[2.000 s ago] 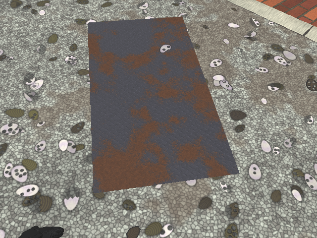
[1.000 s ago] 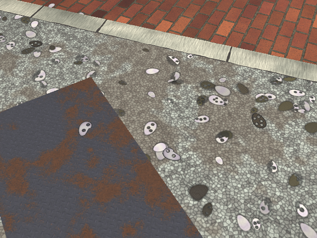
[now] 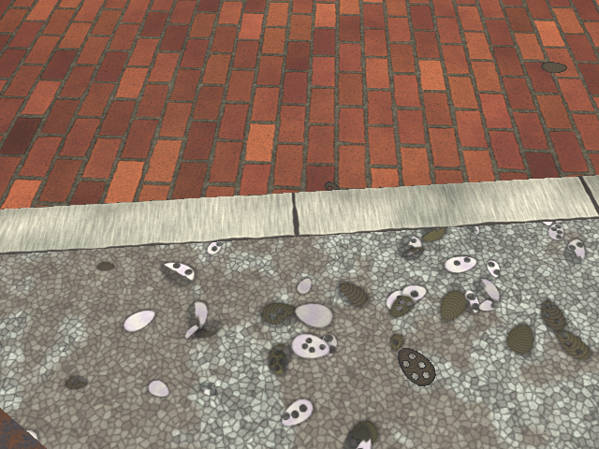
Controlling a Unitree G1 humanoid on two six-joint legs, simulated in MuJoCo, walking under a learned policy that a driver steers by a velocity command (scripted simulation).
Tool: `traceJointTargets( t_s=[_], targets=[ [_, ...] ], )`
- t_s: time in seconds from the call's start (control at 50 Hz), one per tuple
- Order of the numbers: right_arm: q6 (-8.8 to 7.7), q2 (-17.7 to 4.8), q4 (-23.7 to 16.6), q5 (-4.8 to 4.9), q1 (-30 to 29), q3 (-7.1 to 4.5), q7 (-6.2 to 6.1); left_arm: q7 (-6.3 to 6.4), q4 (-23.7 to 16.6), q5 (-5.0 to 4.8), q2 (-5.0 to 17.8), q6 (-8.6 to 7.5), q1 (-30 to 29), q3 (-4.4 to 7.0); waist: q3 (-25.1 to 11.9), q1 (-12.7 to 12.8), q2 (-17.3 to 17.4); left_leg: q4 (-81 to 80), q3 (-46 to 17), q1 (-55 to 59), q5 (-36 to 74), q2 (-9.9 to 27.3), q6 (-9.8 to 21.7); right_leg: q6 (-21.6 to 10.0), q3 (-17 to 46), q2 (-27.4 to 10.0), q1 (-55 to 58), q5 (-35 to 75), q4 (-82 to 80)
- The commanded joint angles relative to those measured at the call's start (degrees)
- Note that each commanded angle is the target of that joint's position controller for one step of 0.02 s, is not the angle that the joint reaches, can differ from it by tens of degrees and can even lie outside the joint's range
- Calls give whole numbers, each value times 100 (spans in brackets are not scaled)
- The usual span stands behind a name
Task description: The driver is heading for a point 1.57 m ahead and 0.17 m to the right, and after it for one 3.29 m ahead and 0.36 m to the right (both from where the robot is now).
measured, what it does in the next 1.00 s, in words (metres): walks ahead: right foot, then left foot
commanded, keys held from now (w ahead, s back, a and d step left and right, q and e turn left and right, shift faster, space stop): w+e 0.40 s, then w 0.18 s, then w+q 0.14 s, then q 0.28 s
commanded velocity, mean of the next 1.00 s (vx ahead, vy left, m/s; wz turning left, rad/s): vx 0.44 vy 0.00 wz -0.23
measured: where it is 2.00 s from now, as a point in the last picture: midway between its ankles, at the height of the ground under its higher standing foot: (333, 318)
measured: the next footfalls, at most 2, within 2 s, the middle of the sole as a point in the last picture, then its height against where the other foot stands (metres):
right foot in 0.20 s outside the picture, level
left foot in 0.70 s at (309, 395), level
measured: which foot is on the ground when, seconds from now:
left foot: down 0.00-0.20, up 0.22-0.68, down 0.70-1.00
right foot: up 0.00-0.18, down 0.20-0.70, up 0.72-1.00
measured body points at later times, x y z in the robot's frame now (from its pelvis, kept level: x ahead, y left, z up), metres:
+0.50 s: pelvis +0.27 -0.08 +0.00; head +0.30 -0.10 +0.45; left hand +0.41 +0.18 -0.10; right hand +0.41 -0.38 -0.09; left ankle +0.48 +0.06 -0.68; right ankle +0.23 -0.14 -0.74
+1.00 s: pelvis +0.54 -0.08 +0.00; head +0.59 -0.08 +0.45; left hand +0.77 +0.14 -0.10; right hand +0.56 -0.38 -0.11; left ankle +0.57 -0.01 -0.75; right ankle +0.61 -0.27 -0.69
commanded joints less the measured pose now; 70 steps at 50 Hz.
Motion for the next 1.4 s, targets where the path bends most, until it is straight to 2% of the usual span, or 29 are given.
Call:
traceJointTargets(
  t_s=[0.02,0.12,0.16,0.18,0.2,0.22,0.24,0.26,0.32,0.4,0.5,0.62,0.68,0.7,0.72,0.74,0.76,0.78,0.82,0.92,1.08,1.16,1.18,1.2,1.22,1.24,1.28,1.34,1.4],
  targets=[
    [-40,-971,-389,47,-390,-220,-53,-127,-461,10,81,-89,-403,-33,205,15,468,-789,-353,-217,1378,1535,824,-47,-219,-41,224,639,-796],
    [157,-1250,-237,217,-170,-325,-49,-248,-769,22,245,-53,-820,19,293,38,524,-232,-24,684,2560,1786,637,-369,-568,196,326,-102,-1439],
    [237,-1405,-259,296,-262,-378,-69,-240,-703,39,509,-11,-265,166,-165,448,689,881,175,806,4440,1725,506,-627,-900,615,1237,-657,-1487],
    [278,-1357,-284,323,-361,-356,-77,-202,-478,17,747,4,583,322,-596,950,589,2027,362,468,4733,1527,348,-824,-1020,910,2402,-402,-1835],
    [261,-1121,-342,189,-269,-257,-100,-98,-181,-14,1194,60,1633,535,-1137,1381,140,3714,382,-809,3429,1294,76,-1103,-334,698,4198,-314,-1954],
    [143,-269,-701,-84,191,20,-48,-43,-215,-99,1891,20,1421,618,-1434,649,-1535,5764,43,-3449,-1768,154,-308,-2105,2860,-769,5868,-1352,-2492],
    [-75,-604,-744,95,-256,8,17,-98,-469,-39,1463,-120,1489,458,-2247,981,-856,6486,-1422,-4093,-2282,-49,-242,-2430,4478,-1253,6173,-2264,-3393],
    [-200,-961,-924,323,-847,-82,64,-134,-396,18,1094,-232,1315,338,-1467,1084,-472,6424,-1509,-4576,-1695,219,-95,-2104,3754,-1149,5731,-1840,-3568],
    [-251,-939,-817,60,-766,-103,5,-90,-535,90,646,-304,377,168,-622,408,-16,5115,-1584,-3618,-629,755,-66,-1689,2188,-533,3753,-110,-3625],
    [-38,-693,-867,-37,-868,-63,14,42,-514,68,792,-333,404,190,-371,285,61,4071,-1397,-3263,-44,642,-408,-1714,1546,-269,2879,810,-3877],
    [-51,-384,-1044,29,-1753,94,109,133,-229,63,778,-318,812,164,-95,712,-174,2083,-1223,-2706,1935,366,-516,-1290,891,67,2501,221,-3937],
    [-135,-640,-1206,97,-2043,37,228,128,149,56,813,-268,1193,172,112,806,-326,1434,-1292,-3072,1443,337,-83,-1177,1277,-540,3713,473,-3452],
    [-143,-839,-992,95,-1232,-80,226,137,197,73,829,-199,1026,165,-310,354,-376,1222,-892,-2056,907,15,329,-920,893,-389,4081,2645,-2473],
    [-142,-1049,-798,62,-444,-172,212,155,157,121,724,-182,1004,106,-957,-2,-212,1374,-1099,-834,1196,173,577,-748,588,-108,3746,2982,-1388],
    [-137,-1507,-734,-11,317,-275,212,156,28,178,422,-223,1468,-4,-1908,-18,761,1449,-3013,1253,1125,1315,1338,-368,279,507,2100,1369,546],
    [-90,-1505,-574,88,552,-289,284,136,59,178,215,-311,1783,-84,-2118,94,1961,507,-5245,2198,429,2033,1927,-3,193,1223,516,-2615,1941],
    [-73,-1080,-658,217,324,-165,289,109,-15,105,654,-382,1289,-15,-1568,-22,1332,327,-5232,1938,121,1976,1718,-22,553,913,-112,-2693,2420],
    [-36,-937,-789,170,-126,-122,260,97,-131,53,769,-434,736,16,-914,0,819,361,-4385,1178,989,1792,1529,2,437,709,-207,-2259,2356],
    [25,-796,-896,80,-459,-64,203,129,-255,231,719,-468,314,39,-477,207,258,430,-3289,38,3362,1418,1401,104,245,414,182,-1839,1795],
    [141,-1088,-853,91,-383,-176,41,269,-305,213,357,-245,421,-27,-788,481,660,417,-2600,-599,4751,1037,1412,437,103,548,738,-1447,425],
    [584,-1102,-845,205,-139,-239,-224,186,-503,144,331,-202,-714,-32,-722,156,862,750,-3059,-734,2720,742,941,510,328,912,1134,-299,-1384],
    [670,-1013,-1077,204,-479,-223,-266,124,-402,130,510,-355,-431,65,-619,453,1061,1278,-3663,-636,1982,550,718,267,360,909,1907,9,-2739],
    [665,-862,-1155,181,-486,-176,-266,148,-368,173,661,-394,-256,109,-750,497,912,1639,-3582,-916,1458,331,509,64,541,487,2616,844,-3113],
    [645,-539,-1209,72,-179,-77,-251,215,-419,256,1000,-371,-118,166,-1188,339,-82,2791,-2924,-1546,-368,-153,216,-450,1513,-712,3637,2549,-2923],
    [651,-518,-1291,151,392,-68,-242,202,-311,390,1069,-251,1,186,-1420,50,-1423,3840,-2163,-2710,-3036,-827,-105,-1522,2928,-1755,4314,3523,-2848],
    [657,-1039,-1134,103,594,-187,-228,186,-375,260,762,-207,-61,134,-1348,135,-1029,4896,-2021,-3021,-2866,-390,-355,-1726,3075,-1878,4136,2980,-2906],
    [813,-1238,-1025,194,203,-323,-259,199,-467,233,431,-141,-425,24,-896,184,-307,5523,-1868,-3096,-2071,-151,-602,-1295,1765,-1116,3512,2056,-2880],
    [932,-839,-1195,211,-15,-230,-234,245,-400,256,524,-35,-619,30,-552,199,-587,5236,-1461,-2862,-1412,-27,-732,-1218,858,-641,2827,1503,-3191],
    [887,-651,-1421,211,-353,-141,-152,299,-305,199,638,7,-385,93,-689,448,-802,4295,-1188,-2851,-1102,193,-648,-1276,747,-711,3039,-544,-3625]
  ],
)
Keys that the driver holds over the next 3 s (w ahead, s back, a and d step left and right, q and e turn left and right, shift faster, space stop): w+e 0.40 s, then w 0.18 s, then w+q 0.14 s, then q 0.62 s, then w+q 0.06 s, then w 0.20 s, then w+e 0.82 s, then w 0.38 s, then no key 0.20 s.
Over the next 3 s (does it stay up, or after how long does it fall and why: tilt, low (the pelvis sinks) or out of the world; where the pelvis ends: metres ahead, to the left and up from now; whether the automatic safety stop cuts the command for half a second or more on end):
stays up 1.40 -0.06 -0.11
